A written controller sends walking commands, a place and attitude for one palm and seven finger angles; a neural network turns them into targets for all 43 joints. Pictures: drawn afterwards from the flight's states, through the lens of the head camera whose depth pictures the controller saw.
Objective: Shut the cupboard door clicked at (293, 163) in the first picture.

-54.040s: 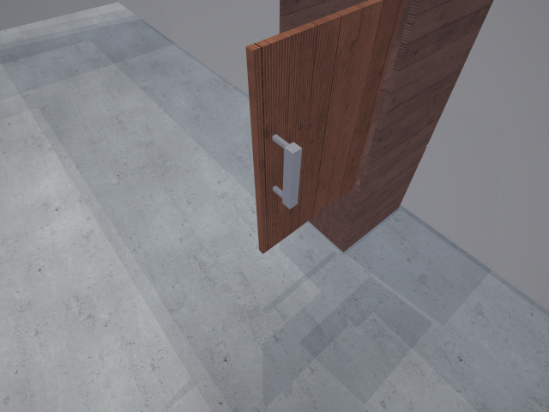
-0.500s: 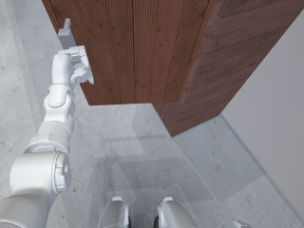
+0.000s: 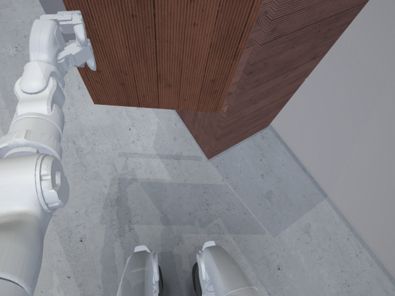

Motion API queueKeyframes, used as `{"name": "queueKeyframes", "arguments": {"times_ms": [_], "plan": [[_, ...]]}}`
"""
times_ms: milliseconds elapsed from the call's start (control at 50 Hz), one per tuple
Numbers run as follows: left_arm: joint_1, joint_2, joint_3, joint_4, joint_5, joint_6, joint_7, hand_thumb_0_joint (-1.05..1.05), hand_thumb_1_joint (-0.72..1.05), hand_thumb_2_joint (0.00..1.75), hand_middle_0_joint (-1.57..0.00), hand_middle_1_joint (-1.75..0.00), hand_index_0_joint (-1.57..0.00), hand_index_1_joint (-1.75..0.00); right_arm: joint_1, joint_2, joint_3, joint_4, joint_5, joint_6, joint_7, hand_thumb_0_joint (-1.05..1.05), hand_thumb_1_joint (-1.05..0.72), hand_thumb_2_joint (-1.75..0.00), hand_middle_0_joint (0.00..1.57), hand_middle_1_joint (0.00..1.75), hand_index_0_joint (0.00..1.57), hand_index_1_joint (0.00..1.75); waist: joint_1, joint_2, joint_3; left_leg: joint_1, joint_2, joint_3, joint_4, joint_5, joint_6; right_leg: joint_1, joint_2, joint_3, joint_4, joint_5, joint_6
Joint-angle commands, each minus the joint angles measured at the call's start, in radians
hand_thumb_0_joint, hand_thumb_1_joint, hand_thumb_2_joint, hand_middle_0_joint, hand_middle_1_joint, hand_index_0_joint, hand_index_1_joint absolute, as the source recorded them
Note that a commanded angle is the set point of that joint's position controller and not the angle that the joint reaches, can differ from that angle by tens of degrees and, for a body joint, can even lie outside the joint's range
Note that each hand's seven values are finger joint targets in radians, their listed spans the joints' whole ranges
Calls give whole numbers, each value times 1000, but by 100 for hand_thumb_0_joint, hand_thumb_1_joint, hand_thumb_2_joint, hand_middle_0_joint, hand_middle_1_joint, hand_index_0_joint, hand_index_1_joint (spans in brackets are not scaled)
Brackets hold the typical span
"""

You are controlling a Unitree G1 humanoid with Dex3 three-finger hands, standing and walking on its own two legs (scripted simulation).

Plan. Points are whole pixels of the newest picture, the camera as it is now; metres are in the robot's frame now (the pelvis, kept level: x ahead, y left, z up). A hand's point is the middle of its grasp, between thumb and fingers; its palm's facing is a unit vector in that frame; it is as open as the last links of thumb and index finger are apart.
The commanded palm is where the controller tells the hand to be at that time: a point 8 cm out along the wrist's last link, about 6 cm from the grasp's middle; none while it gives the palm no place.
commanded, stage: push the door shut along its arc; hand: left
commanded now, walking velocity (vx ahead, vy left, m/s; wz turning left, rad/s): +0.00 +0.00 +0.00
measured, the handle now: (67, 21) +0.64 +0.18 +0.09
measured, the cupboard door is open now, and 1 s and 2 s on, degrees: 58 54 54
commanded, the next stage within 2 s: pull the fist back off the door in 0.44 s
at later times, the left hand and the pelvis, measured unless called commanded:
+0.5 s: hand (116, 23) +0.61 +0.09 +0.11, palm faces -0.27 -0.96 +0.01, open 3.1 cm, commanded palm +0.62 +0.11 +0.09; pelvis +0.00 +0.01 -0.01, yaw -1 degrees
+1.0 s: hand (117, 30) +0.59 +0.09 +0.11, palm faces +0.08 -0.99 -0.06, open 3.1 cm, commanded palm +0.55 +0.13 +0.09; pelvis +0.02 -0.02 +0.01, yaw +0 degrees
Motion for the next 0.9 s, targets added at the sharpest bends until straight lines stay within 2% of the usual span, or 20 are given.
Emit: {"name": "queueKeyframes", "arguments": {"times_ms": [0, 40, 120, 140, 180, 220, 300, 340, 520, 540, 560, 580, 600, 620, 660, 680, 720, 800, 840, 880], "plan": [[-581, 138, -20, -189, 7, -46, -31, 0, 90, 90, -130, -150, -130, -150, 200, -203, -63, -29, -5, -14, -8, 0, -90, -90, 20, 30, 20, 30, -78, 155, -507, 575, 35, -120, -111, 291, -4, 13, -8, 48, -162, 194, -7], [-635, 162, -13, -190, 6, -41, -36, 0, 90, 90, -130, -150, -130, -150, 210, -208, -58, -23, -8, -16, -12, 0, -90, -90, 20, 30, 20, 30, -97, 171, -499, 581, 39, -131, -110, 291, -3, -16, -9, 41, -153, 187, -10], [-655, 134, -40, -190, 13, -33, -48, 0, 90, 90, -130, -150, -130, -150, 216, -209, -60, -20, -13, -21, -8, 0, -90, -90, 20, 30, 20, 30, -99, 203, -533, 626, 43, -146, -98, 336, -11, -54, -7, 31, -139, 201, -13], [-687, 119, -52, -199, 11, -35, -50, 0, 90, 90, -130, -150, -130, -150, 223, -210, -61, -14, -17, -24, -7, 0, -90, -90, 20, 30, 20, 30, -115, 209, -540, 649, 45, -157, -96, 352, -10, -77, -7, 28, -133, 205, -12], [-715, 101, -70, -207, 18, -28, -51, 0, 90, 90, -130, -150, -130, -150, 224, -210, -63, -9, -18, -24, -5, 0, -90, -90, 20, 30, 20, 30, -117, 237, -551, 676, 49, -171, -90, 371, -18, -107, -7, 22, -124, 208, -13], [-722, 129, -51, -203, 23, -20, -51, 0, 90, 90, -130, -150, -130, -150, 231, -214, -63, -10, -20, -23, -4, 0, -90, -90, 20, 30, 20, 30, -112, 242, -564, 678, 50, -172, -87, 385, -21, -102, -6, 20, -119, 214, -15], [-774, 96, -77, -223, 32, -8, -50, 0, 90, 90, -130, -150, -130, -150, 241, -212, -69, 1, -25, -23, 0, 0, -90, -90, 20, 30, 20, 30, -123, 279, -601, 741, 57, -195, -73, 457, -33, -146, -6, 13, -103, 239, -15], [-797, 134, -49, -172, 36, 12, -44, 0, 90, 90, -130, -150, -130, -150, 254, -215, -61, 6, -27, -22, -2, 0, -90, -90, 20, 30, 20, 30, -143, 237, -556, 687, 55, -192, -72, 418, -22, -143, -2, 10, -105, 224, -13], [-781, 283, 35, -112, 99, 43, -35, 0, 90, 90, -130, -150, -130, -150, 275, -213, -40, -35, -43, -14, 1, 0, -90, -90, 20, 30, 20, 30, -131, 223, -583, 537, 39, -137, -19, 445, -4, -60, 4, 16, -75, 273, -11], [-702, 302, 255, -110, 15, 66, 140, 0, 90, 90, -130, -150, -130, -150, 301, -195, -31, -73, -62, -13, 10, 0, -90, -90, 20, 30, 20, 30, -62, 220, -597, 516, 50, -149, -50, 455, -10, -3, 0, 16, -78, 290, -13], [-630, 233, 193, -119, 35, 77, 222, 0, 90, 90, -130, -150, -130, -150, 287, -186, -31, -94, -67, -13, 28, 0, -90, -90, 20, 30, 20, 30, -56, 205, -635, 519, 51, -139, -62, 480, -19, 33, -2, 15, -76, 315, 0], [-580, 187, 186, -131, 36, 82, 270, 0, 90, 90, -130, -150, -130, -150, 284, -180, -38, -100, -66, -9, 40, 0, -90, -90, 20, 30, 20, 30, -45, 182, -646, 521, 52, -134, -64, 493, -25, 54, -3, 12, -74, 331, 4], [-549, 181, 207, -181, 53, 69, 326, 0, 90, 90, -130, -150, -130, -150, 295, -178, -44, -103, -81, -9, 54, 0, -90, -90, 20, 30, 20, 30, -34, 164, -667, 524, 53, -123, -61, 512, -26, 73, -4, 11, -75, 354, 9], [-510, 145, 160, -213, 107, 53, 374, 0, 90, 90, -130, -150, -130, -150, 298, -175, -50, -102, -88, -8, 69, 0, -90, -90, 20, 30, 20, 30, -31, 180, -665, 522, 52, -106, -57, 527, -25, 79, -5, 16, -77, 377, 11], [-503, 100, 85, -245, 180, 21, 398, 0, 90, 90, -130, -150, -130, -150, 316, -179, -66, -76, -89, 1, 90, 0, -90, -90, 20, 30, 20, 30, -57, 156, -640, 540, 57, -104, -55, 531, -22, 66, -3, 20, -89, 385, 13], [-505, 132, 108, -245, 184, 17, 399, 0, 90, 90, -130, -150, -130, -150, 327, -184, -71, -69, -88, 12, 91, 0, -90, -90, 20, 30, 20, 30, -59, 124, -630, 510, 51, -94, -65, 502, -17, 116, -1, 25, -102, 393, 14], [-559, 145, 109, -286, 163, 2, 378, 0, 90, 90, -130, -150, -130, -150, 327, -185, -78, -71, -79, 23, 86, 0, -90, -90, 20, 30, 20, 30, -70, 70, -643, 465, 34, -71, -88, 443, -5, 222, 0, 46, -135, 421, 19], [-639, 158, 128, -434, 101, -83, 334, 0, 90, 90, -130, -150, -130, -150, 297, -170, -88, -67, -65, 11, 74, 0, -90, -90, 20, 30, 20, 30, -44, 126, -731, 540, 22, -59, -108, 445, -9, 299, -3, 71, -156, 461, 17], [-606, 159, 125, -447, 96, -123, 324, 0, 90, 90, -130, -150, -130, -150, 290, -163, -87, -55, -65, 5, 71, 0, -90, -90, 20, 30, 20, 30, -30, 154, -720, 565, 20, -53, -111, 461, -11, 307, -5, 74, -156, 481, 13], [-499, 94, 80, -320, 113, -121, 322, 0, 90, 90, -130, -150, -130, -150, 283, -157, -85, -37, -62, 9, 73, 0, -90, -90, 20, 30, 20, 30, -39, 131, -608, 533, 19, -47, -120, 423, -10, 265, -6, 69, -175, 440, 15]]}}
